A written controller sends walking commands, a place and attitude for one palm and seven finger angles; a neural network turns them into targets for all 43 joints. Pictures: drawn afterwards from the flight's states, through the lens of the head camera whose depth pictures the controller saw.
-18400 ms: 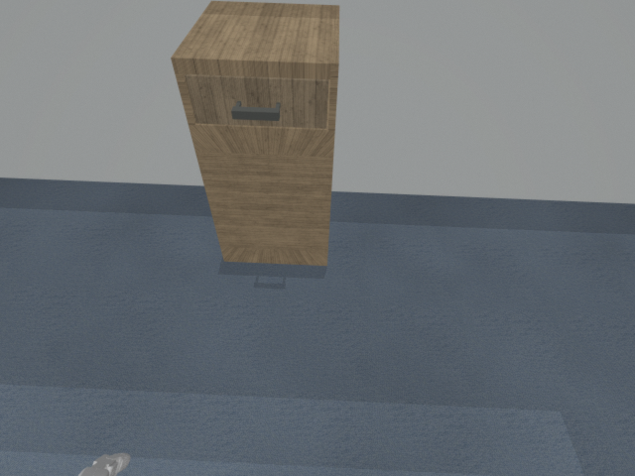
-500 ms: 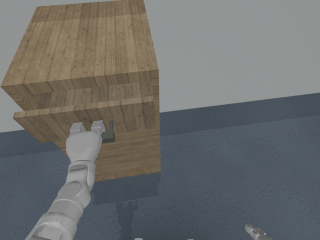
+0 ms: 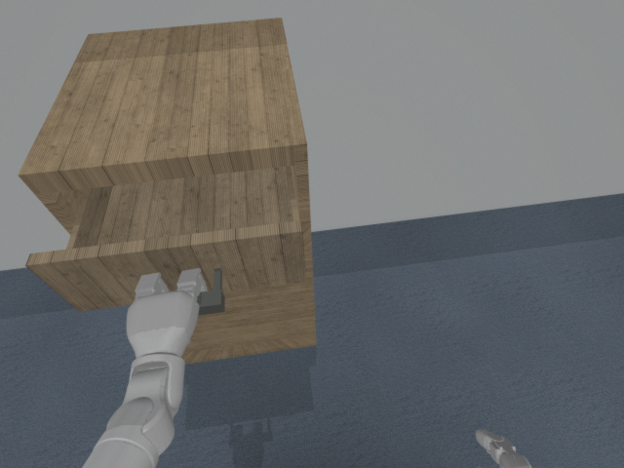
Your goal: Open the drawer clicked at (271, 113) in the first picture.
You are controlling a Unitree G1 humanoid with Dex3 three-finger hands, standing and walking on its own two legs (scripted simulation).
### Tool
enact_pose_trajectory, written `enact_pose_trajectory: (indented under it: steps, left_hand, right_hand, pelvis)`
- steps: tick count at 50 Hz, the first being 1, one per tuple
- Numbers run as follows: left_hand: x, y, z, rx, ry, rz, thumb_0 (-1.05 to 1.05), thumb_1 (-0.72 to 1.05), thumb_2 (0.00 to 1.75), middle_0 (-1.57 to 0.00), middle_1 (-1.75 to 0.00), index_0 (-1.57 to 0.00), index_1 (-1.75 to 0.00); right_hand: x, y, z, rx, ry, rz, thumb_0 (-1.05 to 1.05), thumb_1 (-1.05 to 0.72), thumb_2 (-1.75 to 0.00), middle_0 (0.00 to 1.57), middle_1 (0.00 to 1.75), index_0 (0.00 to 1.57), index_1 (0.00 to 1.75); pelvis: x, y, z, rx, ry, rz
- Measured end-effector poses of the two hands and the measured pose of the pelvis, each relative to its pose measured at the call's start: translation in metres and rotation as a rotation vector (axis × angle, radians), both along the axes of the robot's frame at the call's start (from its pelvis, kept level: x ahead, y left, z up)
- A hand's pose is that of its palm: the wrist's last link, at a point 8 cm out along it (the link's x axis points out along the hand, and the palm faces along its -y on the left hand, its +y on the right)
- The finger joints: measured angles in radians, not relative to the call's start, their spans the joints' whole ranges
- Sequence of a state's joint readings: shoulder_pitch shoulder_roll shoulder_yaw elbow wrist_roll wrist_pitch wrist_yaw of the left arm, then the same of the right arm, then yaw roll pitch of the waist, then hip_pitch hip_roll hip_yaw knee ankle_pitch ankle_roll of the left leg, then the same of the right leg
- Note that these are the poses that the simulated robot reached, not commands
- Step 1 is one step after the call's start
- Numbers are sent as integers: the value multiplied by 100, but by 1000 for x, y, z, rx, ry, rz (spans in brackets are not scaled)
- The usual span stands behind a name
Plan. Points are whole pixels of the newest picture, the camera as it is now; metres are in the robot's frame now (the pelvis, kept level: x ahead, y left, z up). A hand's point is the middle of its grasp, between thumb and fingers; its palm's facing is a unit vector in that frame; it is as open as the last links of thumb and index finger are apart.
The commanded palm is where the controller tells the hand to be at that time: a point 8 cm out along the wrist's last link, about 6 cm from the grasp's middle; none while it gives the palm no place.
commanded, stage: pull the drawer open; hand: left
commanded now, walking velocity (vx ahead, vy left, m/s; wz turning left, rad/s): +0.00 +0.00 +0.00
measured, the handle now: (180, 293) +0.36 +0.21 -0.02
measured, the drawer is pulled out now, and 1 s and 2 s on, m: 0.13 0.25 0.30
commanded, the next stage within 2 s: open the thumb to release the handle in 1.82 s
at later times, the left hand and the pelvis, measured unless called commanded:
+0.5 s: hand (176, 370) +0.26 +0.20 -0.04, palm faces -0.01 -0.08 -1.00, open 5.7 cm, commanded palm +0.22 +0.21 +0.02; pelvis +0.00 -0.01 +0.00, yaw +0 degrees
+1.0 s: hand (172, 420) +0.20 +0.19 -0.04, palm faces +0.00 -0.09 -1.00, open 5.7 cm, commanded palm +0.16 +0.20 +0.02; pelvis -0.01 -0.02 -0.01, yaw +0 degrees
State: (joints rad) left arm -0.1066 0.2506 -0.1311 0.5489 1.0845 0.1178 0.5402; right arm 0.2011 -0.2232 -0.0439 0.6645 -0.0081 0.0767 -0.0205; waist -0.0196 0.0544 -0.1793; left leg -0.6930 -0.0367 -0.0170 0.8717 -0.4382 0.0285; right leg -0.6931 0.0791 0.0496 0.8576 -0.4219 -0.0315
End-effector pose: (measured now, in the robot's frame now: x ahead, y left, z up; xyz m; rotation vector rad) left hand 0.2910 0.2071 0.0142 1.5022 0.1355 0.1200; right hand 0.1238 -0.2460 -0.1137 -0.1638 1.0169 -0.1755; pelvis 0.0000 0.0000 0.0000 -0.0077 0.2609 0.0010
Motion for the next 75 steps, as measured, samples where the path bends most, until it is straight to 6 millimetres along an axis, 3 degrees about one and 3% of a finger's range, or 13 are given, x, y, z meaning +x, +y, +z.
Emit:
enact_pose_trajectory:
  steps: [40,70,75]
  left_hand:
    - [-93,-15,1,-27,3,29,1,67,79,-33,-135,-42,-135]
    - [-164,-27,4,-54,23,54,2,66,76,-33,-135,-42,-135]
    - [-166,-26,4,-62,19,49,2,66,74,-32,-135,-42,-135]
  right_hand:
    - [63,7,17,32,-176,118,1,-91,-90,20,30,20,30]
    - [75,10,15,64,-241,203,1,-91,-90,20,30,20,30]
    - [76,9,14,65,-254,214,1,-91,-90,20,30,20,30]
  pelvis:
    - [-2,-13,-3,18,-50,1]
    - [-10,-25,-14,32,-59,3]
    - [-12,-27,-17,34,-53,1]
